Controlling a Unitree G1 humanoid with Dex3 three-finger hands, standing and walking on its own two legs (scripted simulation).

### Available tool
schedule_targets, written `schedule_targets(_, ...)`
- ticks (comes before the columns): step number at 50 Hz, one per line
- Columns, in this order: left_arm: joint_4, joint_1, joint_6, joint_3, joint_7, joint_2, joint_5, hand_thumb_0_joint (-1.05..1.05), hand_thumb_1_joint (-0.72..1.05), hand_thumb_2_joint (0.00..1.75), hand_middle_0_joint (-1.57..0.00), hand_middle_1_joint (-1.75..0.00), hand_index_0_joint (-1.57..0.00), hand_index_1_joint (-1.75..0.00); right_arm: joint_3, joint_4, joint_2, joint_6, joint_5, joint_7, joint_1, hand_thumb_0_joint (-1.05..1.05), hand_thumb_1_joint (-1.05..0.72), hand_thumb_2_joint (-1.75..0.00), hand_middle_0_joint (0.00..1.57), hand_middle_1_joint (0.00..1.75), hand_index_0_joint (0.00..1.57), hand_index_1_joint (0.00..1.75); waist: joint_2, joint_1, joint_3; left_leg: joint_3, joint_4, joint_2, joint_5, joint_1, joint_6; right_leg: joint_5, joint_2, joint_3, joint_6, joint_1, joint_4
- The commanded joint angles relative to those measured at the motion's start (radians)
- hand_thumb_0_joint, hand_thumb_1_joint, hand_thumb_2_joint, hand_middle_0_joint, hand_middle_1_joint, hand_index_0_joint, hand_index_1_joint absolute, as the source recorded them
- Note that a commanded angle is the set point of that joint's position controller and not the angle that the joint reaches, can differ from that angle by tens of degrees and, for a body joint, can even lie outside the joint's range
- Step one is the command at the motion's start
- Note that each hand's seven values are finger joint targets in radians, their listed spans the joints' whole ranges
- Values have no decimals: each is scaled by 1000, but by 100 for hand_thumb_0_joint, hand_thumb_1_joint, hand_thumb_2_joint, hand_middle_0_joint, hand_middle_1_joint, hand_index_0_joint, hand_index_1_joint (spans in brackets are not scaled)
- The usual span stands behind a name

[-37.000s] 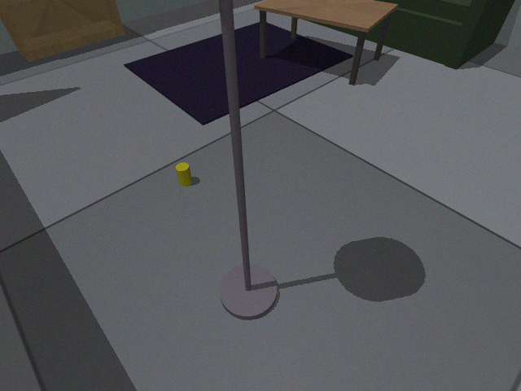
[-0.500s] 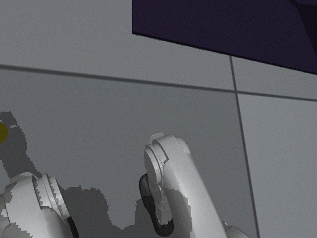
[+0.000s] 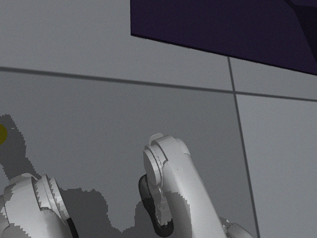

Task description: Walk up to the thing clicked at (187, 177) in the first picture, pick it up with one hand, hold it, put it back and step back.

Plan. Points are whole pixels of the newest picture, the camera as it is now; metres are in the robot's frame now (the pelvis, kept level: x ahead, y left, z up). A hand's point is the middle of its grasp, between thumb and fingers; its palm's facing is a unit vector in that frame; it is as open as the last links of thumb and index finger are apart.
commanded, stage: close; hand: left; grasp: from above
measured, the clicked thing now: out of the picture +0.44 +0.31 -0.24
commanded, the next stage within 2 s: settle in 0.74 s
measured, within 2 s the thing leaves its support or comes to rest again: leaves its support in 1.24 s
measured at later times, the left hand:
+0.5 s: hand out of the picture +0.43 +0.31 -0.20, palm faces -0.44 -0.13 -0.89, open 11.7 cm
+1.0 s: hand out of the picture +0.43 +0.31 -0.20, palm faces -0.45 -0.13 -0.88, open 11.2 cm
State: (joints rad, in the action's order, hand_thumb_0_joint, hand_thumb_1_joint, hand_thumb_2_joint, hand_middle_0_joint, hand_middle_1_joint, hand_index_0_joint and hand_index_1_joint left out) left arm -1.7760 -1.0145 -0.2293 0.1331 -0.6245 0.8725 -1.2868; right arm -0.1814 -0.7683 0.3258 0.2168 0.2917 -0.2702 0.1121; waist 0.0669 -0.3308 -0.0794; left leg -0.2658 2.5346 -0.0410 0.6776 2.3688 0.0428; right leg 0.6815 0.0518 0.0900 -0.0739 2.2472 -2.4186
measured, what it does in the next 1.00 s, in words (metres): stands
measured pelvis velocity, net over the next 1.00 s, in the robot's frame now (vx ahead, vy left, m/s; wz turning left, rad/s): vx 0.00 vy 0.00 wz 0.01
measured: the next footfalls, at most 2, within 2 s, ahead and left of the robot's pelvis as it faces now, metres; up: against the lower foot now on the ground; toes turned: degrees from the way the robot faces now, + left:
none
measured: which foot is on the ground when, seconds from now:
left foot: down 0.00-1.00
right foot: down 0.00-1.00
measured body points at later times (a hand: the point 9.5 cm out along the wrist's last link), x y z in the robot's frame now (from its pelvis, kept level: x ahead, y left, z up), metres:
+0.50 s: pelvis +0.00 +0.00 +0.00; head +0.24 +0.09 +0.37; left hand +0.45 +0.32 -0.15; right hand +0.05 -0.26 -0.08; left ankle +0.07 +0.14 -0.26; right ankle +0.11 -0.13 -0.26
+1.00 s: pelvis +0.00 +0.00 +0.00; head +0.24 +0.09 +0.37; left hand +0.45 +0.32 -0.15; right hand +0.05 -0.27 -0.08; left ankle +0.07 +0.14 -0.26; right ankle +0.11 -0.13 -0.26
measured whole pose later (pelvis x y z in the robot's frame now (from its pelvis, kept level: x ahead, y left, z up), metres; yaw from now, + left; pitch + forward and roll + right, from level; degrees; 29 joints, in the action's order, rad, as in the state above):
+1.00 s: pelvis +0.00 +0.00 +0.00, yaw +0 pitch +28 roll -10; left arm -1.75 -1.01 -0.24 0.12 -0.59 0.87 -1.28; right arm -0.18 -0.74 0.33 0.21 0.28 -0.25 0.12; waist 0.06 -0.33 -0.08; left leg -0.26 2.53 -0.04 0.67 2.36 0.04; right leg 0.68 0.05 0.08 -0.07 2.25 -2.42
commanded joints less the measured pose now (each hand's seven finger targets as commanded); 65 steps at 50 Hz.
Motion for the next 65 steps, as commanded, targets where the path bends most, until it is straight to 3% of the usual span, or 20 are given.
schedule_targets(1,112,-242,4,-8,-23,194,5,0,-5,83,-39,-92,-41,-90,81,4,283,3,-13,10,188,0,-89,-90,20,30,20,30,-338,-40,575,152,-232,9,-100,-432,-62,-189,31,140,83,-301,244)
schedule_targets(4,115,-237,3,2,-28,202,6,0,-4,82,-41,-90,-43,-88,91,5,293,-3,-16,15,183,0,-90,-90,20,30,20,30,-353,-28,578,151,-247,7,-87,-434,-59,-170,33,141,88,-298,250)
schedule_targets(6,114,-271,3,-33,-24,178,4,0,-2,79,-41,-90,-43,-88,84,17,291,3,-13,15,166,0,-90,-90,20,30,20,30,-340,-48,554,151,-236,9,-60,-421,-61,-147,29,148,85,-262,247)
schedule_targets(7,121,-251,3,-9,-26,196,6,0,-3,82,-41,-90,-43,-88,91,10,299,0,-16,17,181,0,-90,-90,20,30,20,30,-333,-37,576,151,-243,8,-82,-435,-60,-169,31,148,85,-289,253)
schedule_targets(8,123,-256,3,-34,-21,166,7,0,-3,82,-40,-90,-42,-88,90,15,290,4,-22,17,172,0,-90,-90,20,30,20,30,-340,-38,573,152,-234,11,-84,-431,-59,-174,27,148,85,-275,244)
schedule_targets(11,112,-214,3,-3,-30,179,6,0,2,85,-46,-90,-47,-88,92,5,284,-5,-18,19,194,0,-90,-90,20,30,20,30,-349,-22,592,154,-244,10,-105,-437,-58,-193,31,141,87,-308,244)
schedule_targets(15,124,-264,7,-36,-22,160,12,0,5,84,-48,-89,-50,-88,85,18,287,1,-13,15,177,0,-90,-90,20,30,20,30,-340,-47,580,153,-231,10,-102,-434,-61,-197,30,144,83,-289,248)
schedule_targets(17,104,-248,8,-12,-24,199,7,0,8,83,-50,-88,-52,-87,77,10,281,1,-17,15,191,0,-90,-90,20,30,20,30,-333,-43,568,154,-231,9,-97,-424,-61,-187,26,142,83,-295,244)
schedule_targets(22,117,-236,7,-1,-23,195,18,0,13,83,-54,-89,-55,-88,86,13,290,0,-17,18,188,0,-90,-90,20,30,20,30,-341,-28,580,154,-245,12,-86,-433,-60,-171,27,147,86,-295,251)
schedule_targets(30,129,-272,2,-14,-7,203,10,0,20,83,-60,-87,-61,-85,86,22,294,7,-18,18,193,0,-90,-90,20,30,20,30,-325,-46,552,155,-232,14,-73,-415,-63,-154,23,139,84,-275,249)
schedule_targets(32,124,-243,-1,5,-11,223,12,0,22,86,-62,-88,-63,-87,87,20,294,0,-25,24,190,0,-90,-90,20,30,20,30,-316,-28,572,151,-239,11,-71,-414,-63,-148,29,138,86,-289,257)
schedule_targets(36,126,-262,-2,-29,-10,182,13,0,26,87,-65,-88,-66,-87,87,29,290,3,-21,24,194,0,-90,-90,20,30,20,30,-316,-47,575,156,-229,13,-90,-423,-63,-176,28,131,84,-294,250)
schedule_targets(42,106,-238,-6,-8,-12,221,12,0,30,89,-69,-87,-69,-86,78,27,289,-6,-25,33,192,0,-90,-90,20,30,20,30,-312,-33,569,154,-234,10,-81,-414,-62,-162,31,131,86,-298,250)
schedule_targets(45,121,-264,-4,-30,-9,190,10,0,23,91,-67,-94,-68,-92,81,34,295,2,-17,28,185,0,-92,-91,20,30,20,30,-337,-41,552,156,-234,15,-80,-425,-60,-165,24,143,85,-272,243)
schedule_targets(47,131,-247,-1,-6,-6,229,10,0,20,93,-66,-92,-67,-92,84,33,296,-4,-26,32,194,0,-92,-91,20,30,20,30,-319,-30,574,157,-235,13,-84,-420,-63,-167,28,132,85,-296,252)
schedule_targets(52,211,-254,8,-2,-1,211,17,0,20,94,-66,-95,-67,-94,98,39,291,-5,-28,29,189,0,-93,-91,20,30,20,30,-370,-14,609,163,-253,17,-80,-452,-56,-159,24,138,91,-287,250)
schedule_targets(55,309,-229,16,33,0,224,20,0,18,90,-63,-94,-64,-92,121,33,286,-12,-38,32,186,0,-92,-91,20,30,20,30,-402,23,678,174,-248,18,-108,-472,-54,-175,22,129,96,-293,257)
schedule_targets(57,340,-233,31,-4,14,174,20,0,17,88,-61,-96,-63,-94,132,28,266,-17,-47,24,198,0,-93,-91,20,30,20,30,-418,7,691,179,-246,15,-126,-488,-55,-205,22,114,96,-292,246)
schedule_targets(60,484,-163,56,62,22,194,66,0,19,87,-62,-95,-65,-92,165,35,267,-32,-74,28,209,0,-92,-91,20,30,20,30,-460,75,803,194,-282,21,-183,-549,-50,-250,10,109,101,-342,270)
schedule_targets(65,652,-214,114,-2,85,103,99,0,27,90,-70,-94,-71,-92,212,26,237,-71,-129,34,213,0,-92,-91,20,30,20,30,-510,79,886,206,-338,20,-203,-630,-44,-275,2,91,111,-320,278)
